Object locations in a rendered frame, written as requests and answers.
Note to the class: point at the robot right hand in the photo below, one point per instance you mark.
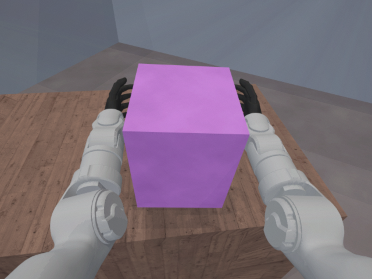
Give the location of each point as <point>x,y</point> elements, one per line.
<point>250,102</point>

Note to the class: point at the robot left upper arm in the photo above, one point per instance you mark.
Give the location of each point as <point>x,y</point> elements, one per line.
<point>84,228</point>

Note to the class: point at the robot right forearm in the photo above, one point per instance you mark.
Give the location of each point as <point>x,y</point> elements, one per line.
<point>271,163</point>

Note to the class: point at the robot left forearm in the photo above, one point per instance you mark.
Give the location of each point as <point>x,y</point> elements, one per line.
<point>102,157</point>

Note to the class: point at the carton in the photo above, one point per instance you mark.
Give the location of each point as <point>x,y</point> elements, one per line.
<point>184,133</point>

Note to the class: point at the pedestal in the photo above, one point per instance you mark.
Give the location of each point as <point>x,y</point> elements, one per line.
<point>42,140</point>

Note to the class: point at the robot right upper arm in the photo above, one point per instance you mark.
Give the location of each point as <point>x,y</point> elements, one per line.
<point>310,233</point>

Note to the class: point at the robot left hand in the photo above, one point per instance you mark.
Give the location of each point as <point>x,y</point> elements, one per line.
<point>115,98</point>

